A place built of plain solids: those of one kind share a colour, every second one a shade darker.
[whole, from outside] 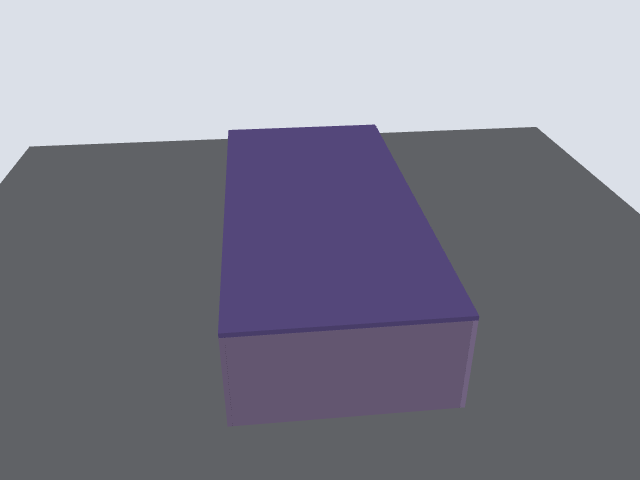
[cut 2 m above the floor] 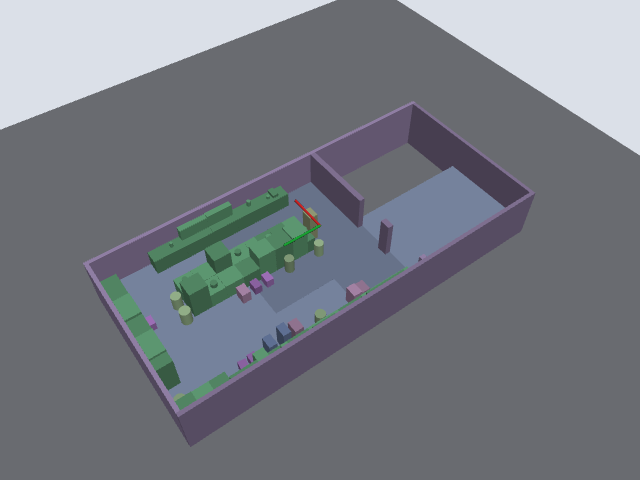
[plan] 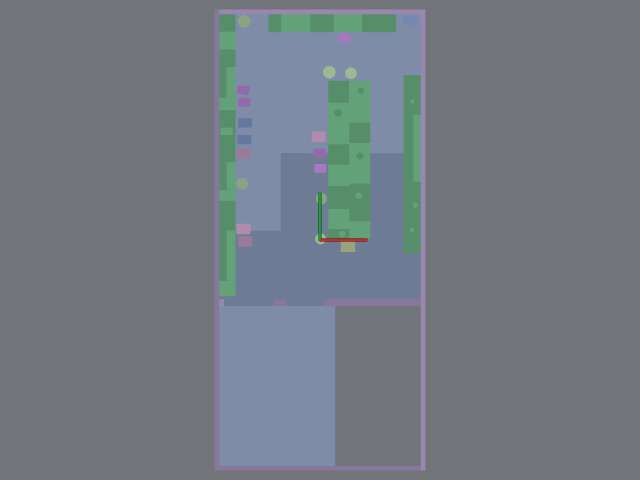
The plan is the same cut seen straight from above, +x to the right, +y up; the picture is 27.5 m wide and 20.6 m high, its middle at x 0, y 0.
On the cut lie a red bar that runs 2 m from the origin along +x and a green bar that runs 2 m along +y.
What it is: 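The back of house of a large kitchen; an old cooking hall and a later wing, as decades of use have left them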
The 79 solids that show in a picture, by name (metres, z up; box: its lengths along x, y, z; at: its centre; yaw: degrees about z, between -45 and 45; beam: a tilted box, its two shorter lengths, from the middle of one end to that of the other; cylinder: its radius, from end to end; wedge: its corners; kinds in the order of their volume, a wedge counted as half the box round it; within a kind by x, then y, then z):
{
 "floor_1": {"box": [2.66, 3.34, 0.93], "at": [-3.01, 2.06, 0.41]},
 "floor_2": {"box": [4.99, 6.87, 0.93], "at": [-1.84, -6.27, 0.41]},
 "floor_3": {"box": [0.98, 3.34, 0.93], "at": [-1.19, 2.06, 0.41]},
 "floor_4": {"box": [8.67, 3.24, 0.93], "at": [0.0, -1.22, 0.41]},
 "floor_5": {"box": [8.67, 5.98, 0.93], "at": [0.0, 6.71, 0.41]},
 "floor_6": {"box": [5.05, 3.34, 0.93], "at": [1.81, 2.06, 0.41]},
 "wall_1": {"box": [0.2, 19.79, 4.22], "at": [-4.43, 0.0, 2.06]},
 "wall_2": {"box": [0.55, 0.3, 3.29], "at": [-1.71, -2.69, 2.52]},
 "wall_3": {"box": [8.65, 0.2, 4.22], "at": [0.0, -9.79, 2.06]},
 "wall_4": {"box": [8.65, 0.2, 4.22], "at": [0.0, 9.79, 2.06]},
 "wall_5": {"box": [4.16, 0.3, 3.29], "at": [2.25, -2.69, 2.52]},
 "wall_6": {"box": [0.2, 19.79, 4.22], "at": [4.43, 0.0, 2.06]},
 "unit_1": {"box": [0.32, 2.16, 0.68], "at": [-4.17, -0.67, 2.1]},
 "unit_2": {"box": [0.32, 1.21, 0.59], "at": [-4.17, 2.74, 2.06]},
 "unit_3": {"box": [0.32, 1.32, 0.73], "at": [-4.17, 6.77, 2.14]},
 "unit_4": {"box": [0.53, 0.32, 0.19], "at": [-4.01, 4.66, 1.86]},
 "unit_5": {"box": [0.32, 0.53, 0.19], "at": [-4.0, 3.84, 1.86]},
 "unit_6": {"box": [0.7, 0.66, 0.87], "at": [-3.98, -2.08, 1.31]},
 "unit_7": {"box": [0.7, 2.16, 0.89], "at": [-3.98, -0.67, 1.32]},
 "unit_8": {"box": [0.7, 1.28, 0.87], "at": [-3.98, 1.04, 1.31]},
 "unit_9": {"box": [0.7, 0.45, 0.88], "at": [-3.98, 1.91, 1.32]},
 "unit_10": {"box": [0.7, 1.21, 0.89], "at": [-3.98, 2.74, 1.32]},
 "unit_11": {"box": [0.7, 2.22, 0.89], "at": [-3.98, 4.46, 1.32]},
 "unit_12": {"box": [0.7, 0.53, 1.54], "at": [-3.98, 5.84, 1.65]},
 "unit_13": {"box": [0.7, 1.32, 0.89], "at": [-3.98, 6.77, 1.32]},
 "unit_14": {"box": [0.7, 0.75, 1.48], "at": [-3.98, 7.8, 1.62]},
 "unit_15": {"box": [0.7, 0.77, 1.5], "at": [-3.98, 8.56, 1.63]},
 "unit_16": {"box": [0.7, 0.75, 1.53], "at": [-3.98, 9.32, 1.64]},
 "unit_17": {"box": [0.55, 0.77, 1.87], "at": [-1.94, 9.3, 1.81]},
 "unit_18": {"box": [1.24, 0.77, 2.09], "at": [-1.04, 9.3, 1.92]},
 "unit_19": {"box": [1.01, 0.77, 1.85], "at": [0.09, 9.3, 1.8]},
 "unit_20": {"cylinder": 0.17, "from": [0.77, 5.46, 1.75], "to": [0.77, 5.46, 1.97]},
 "unit_21": {"box": [0.9, 0.44, 0.87], "at": [0.8, 0.26, 1.31]},
 "unit_22": {"box": [0.9, 0.86, 1.66], "at": [0.8, 0.9, 1.71]},
 "unit_23": {"box": [0.9, 0.99, 1.56], "at": [0.8, 1.82, 1.66]},
 "unit_24": {"box": [0.9, 0.91, 1.6], "at": [0.8, 2.77, 1.68]},
 "unit_25": {"box": [0.9, 0.88, 0.87], "at": [0.8, 3.67, 1.31]},
 "unit_26": {"box": [0.9, 0.98, 0.89], "at": [0.8, 4.6, 1.32]},
 "unit_27": {"box": [0.9, 0.8, 0.87], "at": [0.8, 5.49, 1.31]},
 "unit_28": {"box": [0.9, 0.94, 1.69], "at": [0.8, 6.36, 1.73]},
 "unit_29": {"box": [1.21, 0.77, 2.06], "at": [1.2, 9.3, 1.91]},
 "unit_30": {"box": [0.9, 0.77, 0.87], "at": [1.7, 0.42, 1.31]},
 "unit_31": {"box": [0.9, 0.81, 0.88], "at": [1.7, 1.22, 1.32]},
 "unit_32": {"box": [0.9, 0.8, 0.87], "at": [1.7, 2.02, 1.31]},
 "unit_33": {"box": [0.9, 0.6, 0.87], "at": [1.7, 2.72, 1.31]},
 "unit_34": {"box": [0.9, 1.14, 0.87], "at": [1.7, 3.59, 1.31]},
 "unit_35": {"box": [0.9, 0.88, 1.84], "at": [1.7, 4.6, 1.8]},
 "unit_36": {"box": [0.9, 0.9, 0.89], "at": [1.7, 5.49, 1.32]},
 "unit_37": {"box": [0.9, 0.9, 0.87], "at": [1.7, 6.39, 1.31]},
 "unit_38": {"cylinder": 0.16, "from": [1.71, 3.6, 1.75], "to": [1.71, 3.6, 1.95]},
 "unit_39": {"box": [1.47, 0.77, 1.8], "at": [2.54, 9.3, 1.78]},
 "unit_40": {"box": [0.75, 1.32, 0.88], "at": [3.95, 0.08, 1.32]},
 "unit_41": {"box": [0.75, 1.75, 0.89], "at": [3.95, 1.61, 1.32]},
 "unit_42": {"box": [0.75, 1.39, 0.89], "at": [3.95, 3.18, 1.32]},
 "unit_43": {"box": [0.75, 1.5, 0.88], "at": [3.95, 4.62, 1.32]},
 "unit_44": {"box": [0.75, 1.7, 0.89], "at": [3.95, 6.22, 1.32]},
 "unit_45": {"box": [0.53, 0.32, 0.18], "at": [4.03, 0.06, 1.84]},
 "unit_46": {"box": [0.32, 1.39, 0.7], "at": [4.17, 3.18, 2.12]},
 "unit_47": {"box": [0.32, 1.5, 0.67], "at": [4.17, 4.62, 2.09]},
 "roof_1": {"box": [9.05, 19.79, 0.2], "at": [0.0, 0.0, 4.27]},
 "bin_1": {"cylinder": 0.25, "from": [-3.34, 2.42, 0.88], "to": [-3.34, 2.42, 1.72]},
 "bin_2": {"cylinder": 0.27, "from": [-3.26, 9.39, 0.88], "to": [-3.26, 9.39, 1.61]},
 "bin_3": {"cylinder": 0.23, "from": [0.03, 0.05, 0.88], "to": [0.03, 0.05, 1.67]},
 "bin_4": {"cylinder": 0.24, "from": [0.06, 1.77, 0.88], "to": [0.06, 1.77, 1.72]},
 "bin_5": {"cylinder": 0.27, "from": [0.4, 7.2, 0.88], "to": [0.4, 7.2, 1.68]},
 "bin_6": {"cylinder": 0.25, "from": [1.33, 7.15, 0.88], "to": [1.33, 7.15, 1.69]},
 "carton_1": {"box": [0.6, 0.45, 0.99], "at": [-3.28, 0.47, 1.37]},
 "carton_2": {"box": [0.6, 0.45, 1.03], "at": [-3.27, 3.69, 1.39]},
 "carton_3": {"box": [0.6, 0.45, 0.73], "at": [-3.21, -0.07, 1.24]},
 "carton_4": {"box": [0.6, 0.45, 0.63], "at": [-0.06, 4.43, 1.2]},
 "crate_1": {"box": [0.6, 0.4, 1.24], "at": [-3.25, 4.31, 1.5]},
 "crate_2": {"box": [0.6, 0.4, 0.93], "at": [-3.22, 5.02, 1.34]},
 "crate_3": {"box": [0.6, 0.4, 0.62], "at": [3.87, 9.42, 1.19]},
 "trolley_1": {"box": [0.62, 0.46, 1.71], "at": [1.2, -0.28, 1.73]},
 "bucket_1": {"box": [0.52, 0.38, 0.48], "at": [-3.3, 6.43, 1.12], "yaw": -8.2},
 "bucket_2": {"box": [0.52, 0.38, 0.48], "at": [-3.24, 5.91, 1.12], "yaw": -1.6},
 "bucket_3": {"box": [0.52, 0.38, 0.5], "at": [-0.01, 3.74, 1.13]},
 "bucket_4": {"box": [0.52, 0.38, 0.47], "at": [0.01, 3.07, 1.11]},
 "bucket_5": {"box": [0.52, 0.38, 0.47], "at": [1.06, 8.67, 1.11]}
}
